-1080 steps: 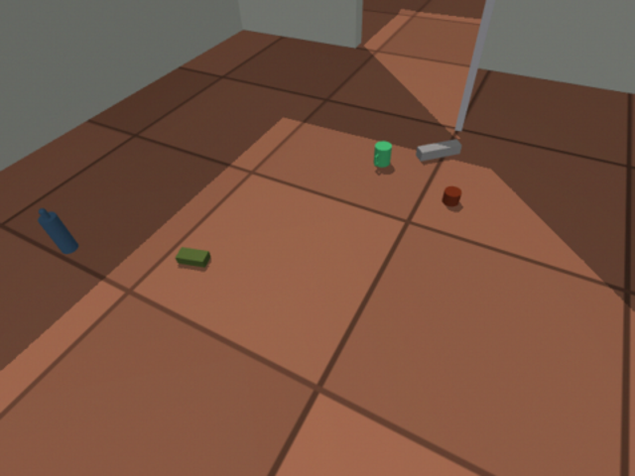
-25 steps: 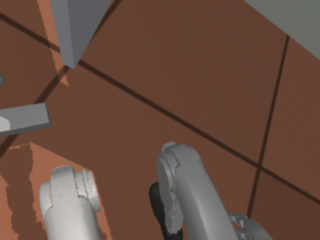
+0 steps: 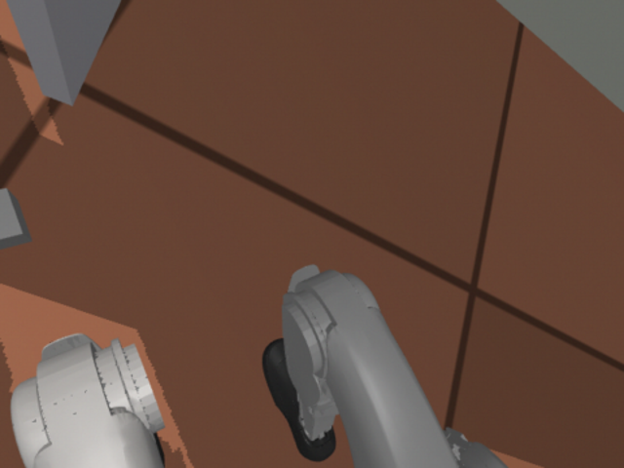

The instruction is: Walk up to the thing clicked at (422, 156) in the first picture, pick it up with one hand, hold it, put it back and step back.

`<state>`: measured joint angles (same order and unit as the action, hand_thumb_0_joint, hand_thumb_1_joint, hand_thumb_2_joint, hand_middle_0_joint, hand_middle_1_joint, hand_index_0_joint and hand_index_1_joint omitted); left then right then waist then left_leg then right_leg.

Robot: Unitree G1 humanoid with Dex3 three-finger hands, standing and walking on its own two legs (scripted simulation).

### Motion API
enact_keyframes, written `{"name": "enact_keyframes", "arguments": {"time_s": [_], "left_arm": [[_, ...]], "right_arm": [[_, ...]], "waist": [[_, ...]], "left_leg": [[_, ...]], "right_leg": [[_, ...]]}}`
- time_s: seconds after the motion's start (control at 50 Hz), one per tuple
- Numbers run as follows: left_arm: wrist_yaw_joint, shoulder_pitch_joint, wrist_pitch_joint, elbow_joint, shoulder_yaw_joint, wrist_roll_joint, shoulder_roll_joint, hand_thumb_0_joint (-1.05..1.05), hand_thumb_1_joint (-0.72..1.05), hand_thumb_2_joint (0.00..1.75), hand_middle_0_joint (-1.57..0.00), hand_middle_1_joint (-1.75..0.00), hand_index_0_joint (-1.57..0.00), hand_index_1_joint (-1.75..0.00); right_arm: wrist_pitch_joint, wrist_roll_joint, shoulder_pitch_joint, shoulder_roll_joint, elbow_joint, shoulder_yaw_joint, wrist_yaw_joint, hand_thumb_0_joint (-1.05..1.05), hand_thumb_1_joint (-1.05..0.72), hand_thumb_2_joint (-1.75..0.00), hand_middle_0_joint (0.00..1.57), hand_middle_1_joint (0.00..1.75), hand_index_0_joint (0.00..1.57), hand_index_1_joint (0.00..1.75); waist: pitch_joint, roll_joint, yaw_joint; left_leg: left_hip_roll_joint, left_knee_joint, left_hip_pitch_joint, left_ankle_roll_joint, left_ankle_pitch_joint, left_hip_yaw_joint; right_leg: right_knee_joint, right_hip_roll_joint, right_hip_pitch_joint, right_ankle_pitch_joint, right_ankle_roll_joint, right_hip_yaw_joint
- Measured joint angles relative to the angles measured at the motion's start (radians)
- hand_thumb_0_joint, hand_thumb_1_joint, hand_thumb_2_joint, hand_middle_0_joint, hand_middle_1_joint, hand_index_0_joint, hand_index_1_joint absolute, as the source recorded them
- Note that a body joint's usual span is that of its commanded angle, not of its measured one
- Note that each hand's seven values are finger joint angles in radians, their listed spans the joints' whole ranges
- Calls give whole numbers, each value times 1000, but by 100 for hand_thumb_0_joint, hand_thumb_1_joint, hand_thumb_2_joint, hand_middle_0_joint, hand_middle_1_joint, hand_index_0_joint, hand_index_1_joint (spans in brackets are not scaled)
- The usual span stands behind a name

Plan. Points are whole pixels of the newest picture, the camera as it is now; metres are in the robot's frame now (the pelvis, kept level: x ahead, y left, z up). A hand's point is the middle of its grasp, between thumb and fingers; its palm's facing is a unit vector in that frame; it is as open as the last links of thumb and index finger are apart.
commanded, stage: rest palm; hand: left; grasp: from above
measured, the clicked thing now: out of the picture +0.45 +0.36 -0.28
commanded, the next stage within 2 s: close in 1.18 s
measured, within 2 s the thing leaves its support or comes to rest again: neither
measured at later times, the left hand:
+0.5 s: hand out of the picture +0.43 +0.36 -0.25, palm faces -0.48 -0.16 -0.87, open 14.3 cm
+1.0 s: hand out of the picture +0.43 +0.35 -0.26, palm faces -0.45 -0.14 -0.88, open 14.1 cm
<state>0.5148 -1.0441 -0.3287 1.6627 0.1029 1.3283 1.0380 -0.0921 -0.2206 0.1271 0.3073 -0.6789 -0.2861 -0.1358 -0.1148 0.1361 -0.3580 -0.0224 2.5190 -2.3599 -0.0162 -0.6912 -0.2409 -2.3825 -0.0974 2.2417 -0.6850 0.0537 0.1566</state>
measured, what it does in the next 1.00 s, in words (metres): stands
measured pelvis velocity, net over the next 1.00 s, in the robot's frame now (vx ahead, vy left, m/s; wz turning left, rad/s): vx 0.00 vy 0.01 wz -0.04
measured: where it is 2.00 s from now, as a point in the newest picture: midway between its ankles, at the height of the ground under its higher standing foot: (233, 455)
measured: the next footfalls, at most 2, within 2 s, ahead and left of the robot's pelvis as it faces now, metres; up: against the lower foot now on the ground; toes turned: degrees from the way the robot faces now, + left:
none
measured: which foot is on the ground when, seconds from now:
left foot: down 0.00-1.00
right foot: down 0.00-1.00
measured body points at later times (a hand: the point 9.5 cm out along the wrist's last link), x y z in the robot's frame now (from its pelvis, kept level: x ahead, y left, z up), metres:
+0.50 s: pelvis +0.00 +0.01 +0.00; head +0.27 +0.14 +0.33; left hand +0.45 +0.36 -0.20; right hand +0.09 -0.25 -0.07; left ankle +0.07 +0.13 -0.27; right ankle +0.11 -0.12 -0.27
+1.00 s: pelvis +0.00 +0.01 -0.01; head +0.27 +0.15 +0.32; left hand +0.45 +0.35 -0.21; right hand +0.07 -0.24 -0.06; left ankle +0.07 +0.13 -0.27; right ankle +0.11 -0.12 -0.27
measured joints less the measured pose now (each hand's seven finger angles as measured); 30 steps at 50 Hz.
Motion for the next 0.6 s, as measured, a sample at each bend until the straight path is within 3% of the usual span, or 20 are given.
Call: {"name": "enact_keyframes", "arguments": {"time_s": [0.16, 0.38, 0.46, 0.6], "left_arm": [[45, 9, 35, 13, 2, -3, 2, 0, -56, 102, -8, -99, -6, -100], [28, 5, 53, 43, -17, -38, 10, 0, -56, 101, -8, -99, -7, -101], [21, 11, 37, 37, 1, -33, 27, 0, -55, 101, -8, -100, -7, -101], [38, 13, 12, 24, -11, -15, 39, 0, -54, 100, -8, -101, -7, -102]], "right_arm": [[-29, -20, -38, 7, 14, -9, -24, 0, -90, -89, 20, 30, 21, 30], [-59, -22, -79, 6, 42, -23, -41, 0, -90, -90, 20, 30, 21, 30], [-62, -24, -83, 10, 52, -27, -40, 0, -91, -90, 20, 30, 21, 30], [-58, -35, -79, 18, 44, -37, -45, 0, -91, -90, 20, 30, 21, 30]], "waist": [[-2, 6, -2], [-12, 11, 5], [-26, 19, 6], [-32, 34, 9]], "left_leg": [[-2, 19, -1, 2, -17, -14], [-1, 28, 2, 7, -20, -20], [1, 29, 4, 8, -21, -23], [2, 34, 11, 6, -32, -34]], "right_leg": [[-6, -6, -3, -10, 4, 11], [-7, -7, -14, -13, 8, 15], [-5, -6, -19, -15, 9, 18], [-2, -7, -30, -22, 9, 27]]}}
